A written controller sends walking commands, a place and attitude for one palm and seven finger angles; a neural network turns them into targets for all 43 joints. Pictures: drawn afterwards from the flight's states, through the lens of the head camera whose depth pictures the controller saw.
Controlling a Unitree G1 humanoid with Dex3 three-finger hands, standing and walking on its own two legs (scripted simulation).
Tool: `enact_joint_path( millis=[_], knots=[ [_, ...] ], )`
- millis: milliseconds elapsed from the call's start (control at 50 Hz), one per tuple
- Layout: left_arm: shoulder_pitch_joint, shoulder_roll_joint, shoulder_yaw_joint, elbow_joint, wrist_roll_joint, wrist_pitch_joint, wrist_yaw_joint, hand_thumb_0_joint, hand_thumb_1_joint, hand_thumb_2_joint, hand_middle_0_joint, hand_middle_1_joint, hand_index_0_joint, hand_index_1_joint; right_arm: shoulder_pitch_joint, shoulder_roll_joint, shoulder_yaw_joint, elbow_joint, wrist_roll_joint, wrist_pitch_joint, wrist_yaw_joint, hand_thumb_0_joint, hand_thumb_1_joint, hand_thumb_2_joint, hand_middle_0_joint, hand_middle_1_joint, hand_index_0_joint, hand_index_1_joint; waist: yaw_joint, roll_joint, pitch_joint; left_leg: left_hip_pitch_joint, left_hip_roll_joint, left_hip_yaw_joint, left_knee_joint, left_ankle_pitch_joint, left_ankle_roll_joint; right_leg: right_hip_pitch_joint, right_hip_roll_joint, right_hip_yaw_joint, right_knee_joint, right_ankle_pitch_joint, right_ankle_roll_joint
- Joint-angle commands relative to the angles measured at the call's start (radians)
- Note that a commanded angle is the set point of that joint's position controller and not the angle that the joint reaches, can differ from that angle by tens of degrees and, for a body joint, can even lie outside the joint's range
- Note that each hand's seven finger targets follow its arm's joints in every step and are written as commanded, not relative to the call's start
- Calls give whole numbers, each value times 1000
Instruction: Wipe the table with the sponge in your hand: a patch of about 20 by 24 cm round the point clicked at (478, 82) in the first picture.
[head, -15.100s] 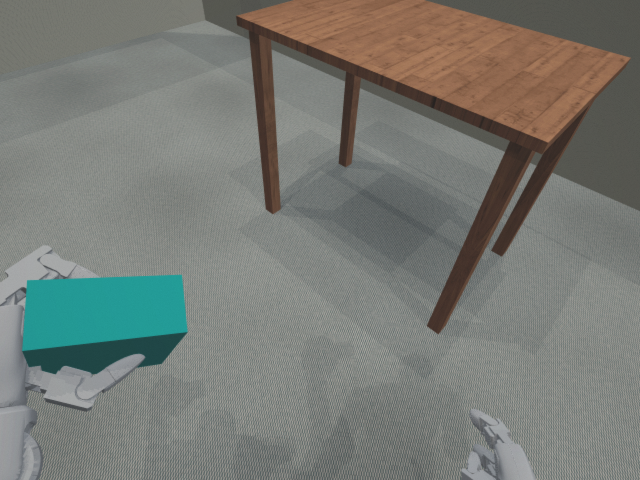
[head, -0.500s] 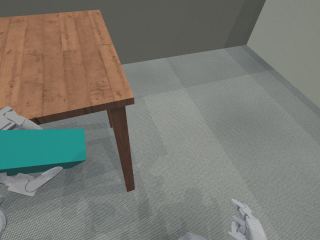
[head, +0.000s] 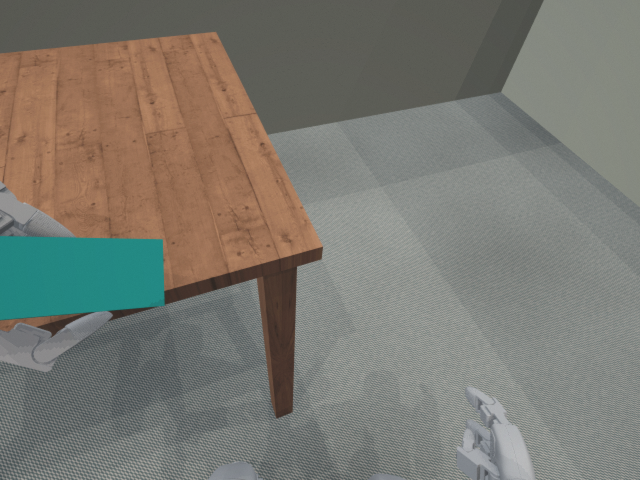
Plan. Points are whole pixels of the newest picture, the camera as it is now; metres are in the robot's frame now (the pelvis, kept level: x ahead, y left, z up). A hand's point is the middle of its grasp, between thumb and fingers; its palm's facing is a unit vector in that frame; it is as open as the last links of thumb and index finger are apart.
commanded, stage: shuffle to correct the standing spot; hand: left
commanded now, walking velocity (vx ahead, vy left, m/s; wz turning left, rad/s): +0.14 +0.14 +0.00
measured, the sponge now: (94, 280) +0.25 +0.22 +0.18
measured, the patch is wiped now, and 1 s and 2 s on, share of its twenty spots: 0.00 0.00 0.00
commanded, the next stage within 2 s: come to a stop and stand still in 0.06 s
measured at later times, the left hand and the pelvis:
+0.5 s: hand (4, 204) +0.30 +0.32 +0.20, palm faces +0.40 -0.84 -0.37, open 9.6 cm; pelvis +0.06 +0.08 +0.02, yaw +0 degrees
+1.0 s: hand (48, 242) +0.28 +0.27 +0.19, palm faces +0.39 -0.85 -0.34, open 9.6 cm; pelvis +0.05 +0.04 +0.02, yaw -1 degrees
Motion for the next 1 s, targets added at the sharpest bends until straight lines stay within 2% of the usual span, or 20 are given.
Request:
enact_joint_path(
  millis=[0, 40, 60, 80, 100, 180, 220, 260, 280, 300, 340, 360, 440, 560, 640, 720, 780, 860, 920, 980],
  knots=[
    [-5, 73, 62, -219, -18, -45, 22, 0, 100, 1300, -1200, -1600, -1200, -1600, -27, -157, -54, -139, 13, -51, 9, 0, -900, -900, 200, 300, 200, 300, -4, 340, -212, 97, 145, -140, -224, 142, 174, 62, 47, -69, -167, 85, -4],
    [24, 76, 43, -252, -11, -37, 28, 0, 100, 1300, -1200, -1600, -1200, -1600, -35, -154, -36, -143, 14, -57, 18, 0, -900, -900, 200, 300, 200, 300, 6, 259, -204, -38, 94, -76, -142, 18, 117, 249, 40, -48, -431, 226, -18],
    [29, 106, 50, -254, 0, -34, 34, 0, 100, 1300, -1200, -1600, -1200, -1600, -29, -136, -27, -147, 10, -54, 21, 0, -900, -900, 200, 300, 200, 300, 4, 72, -203, -171, 20, -13, 12, -56, 76, 357, -88, 148, -552, 245, -70],
    [47, 148, 81, -224, -3, -24, 45, 0, 100, 1300, -1200, -1600, -1200, -1600, -45, -119, -21, -148, 5, -39, 24, 0, -900, -900, 200, 300, 200, 300, 15, -162, -176, -316, -69, 44, 252, -147, 28, 403, -293, 476, -628, 373, -164],
    [20, 141, 91, -217, -21, -21, 52, 0, 100, 1300, -1200, -1600, -1200, -1600, -70, -141, -21, -136, -1, -39, 27, 0, -900, -900, 200, 300, 200, 300, 27, -148, -168, -352, -41, -46, 407, -198, 10, 381, -363, 506, -643, 457, -208],
    [42, 148, 114, -189, -5, -36, 59, 0, 100, 1300, -1200, -1600, -1200, -1600, -73, -129, -10, -106, 0, -16, 21, 0, -900, -900, 200, 300, 200, 300, 18, -95, -127, -272, 48, -111, 239, -181, 12, 339, -277, 206, -465, 868, -169],
    [25, 104, 94, -180, -6, -44, 64, 0, 100, 1300, -1200, -1600, -1200, -1600, -83, -98, 0, -110, -8, -13, 3, 0, -900, -900, 200, 300, 200, 300, 19, -92, -170, -47, -12, 0, -58, -28, 17, 298, -161, 44, -415, 837, -114],
    [-18, 85, 67, -191, -14, -29, 67, 0, 100, 1300, -1200, -1600, -1200, -1600, -56, -103, -13, -103, -5, -25, -18, 0, -900, -900, 200, 300, 200, 300, -14, 53, -253, 247, -80, 75, -234, 298, 7, 211, -52, -38, -257, 775, -40],
    [-55, 57, 20, -258, -21, -28, 67, 0, 100, 1300, -1200, -1600, -1200, -1600, -65, -127, -32, -117, -1, -33, -25, 0, -900, -900, 200, 300, 200, 300, -16, 207, -290, 395, 51, -74, -229, 550, 55, 86, -3, -63, -112, 560, 0],
    [-66, 81, 29, -310, -26, -31, 69, 0, 100, 1300, -1200, -1600, -1200, -1600, -48, -147, -46, -120, -2, -40, -21, 0, -900, -900, 200, 300, 200, 300, 2, 355, -332, 471, 240, -299, -247, 874, 156, -48, 62, -20, 40, 62, 15],
    [-31, 68, 34, -213, -11, -15, 60, 0, 100, 1300, -1200, -1600, -1200, -1600, -32, -147, -56, -122, -12, -41, -4, 0, -900, -900, 200, 300, 200, 300, -2, 212, -258, 396, 285, -344, -307, 802, 192, -93, 77, 46, 85, -48, 1],
    [-55, 84, 37, -280, -17, -2, 55, 0, 100, 1300, -1200, -1600, -1200, -1600, -44, -146, -54, -123, -17, -42, 1, 0, -900, -900, 200, 300, 200, 300, -13, 264, -265, 372, 289, -360, -323, 795, 174, -75, 57, 45, 73, -23, 7],
    [49, 77, 33, -408, -14, 0, 49, 0, 100, 1300, -1200, -1600, -1200, -1600, -55, -145, -55, -146, -12, -59, 35, 0, -900, -900, 200, 300, 200, 300, 2, 321, -301, 384, 238, -190, -263, 792, 127, -21, 68, 9, -105, 145, -10],
    [156, 97, 88, -259, -43, 37, 39, 0, 100, 1300, -1200, -1600, -1200, -1600, -45, -143, -35, -169, -13, -38, 18, 0, -900, -900, 200, 300, 200, 300, -5, 320, -218, 205, 243, -141, -319, 486, 100, 112, 96, -30, -358, 221, -4],
    [86, 94, 82, -158, -37, 53, 45, 0, 100, 1300, -1200, -1600, -1200, -1600, -45, -136, -22, -161, -1, -25, -6, 0, -900, -900, 200, 300, 200, 300, -1, 164, -209, 63, 156, -57, -270, 138, 50, 295, 64, -4, -571, 390, 0],
    [20, 57, -11, -150, -40, 82, 54, 0, 100, 1300, -1200, -1600, -1200, -1600, -63, -126, -17, -148, 4, -33, -16, 0, -900, -900, 200, 300, 200, 300, 0, -89, -205, 65, -41, -15, -15, -71, -5, 165, -147, 275, -678, 499, -116],
    [-55, 64, -28, -210, -24, 72, 70, 0, 100, 1300, -1200, -1600, -1200, -1600, -93, -125, 4, -126, -5, -31, -24, 0, -900, -900, 200, 300, 200, 300, 10, 1, -193, 11, -37, -58, 25, -103, 9, 188, -175, 246, -654, 455, -147],
    [-18, 49, -26, -185, -17, 58, 87, 0, 100, 1300, -1200, -1600, -1200, -1600, -74, -136, -7, -113, -8, -27, -37, 0, -900, -900, 200, 300, 200, 300, 12, 27, -206, 129, -48, -45, -203, 103, 19, 220, -94, 135, -589, 476, -94],
    [32, 81, 12, -207, -23, 46, 84, 0, 100, 1300, -1200, -1600, -1200, -1600, -90, -162, -25, -133, -3, -16, -43, 0, -900, -900, 200, 300, 200, 300, 24, 117, -222, 203, 44, -116, -266, 289, 41, 196, -21, 107, -558, 445, -46],
    [42, 89, 25, -231, -23, 35, 82, 0, 100, 1300, -1200, -1600, -1200, -1600, -92, -147, -5, -140, -11, -2, -41, 0, -900, -900, 200, 300, 200, 300, 16, 256, -223, 71, 61, -162, -315, 296, 42, 316, 12, 56, -513, 510, -31]
  ],
)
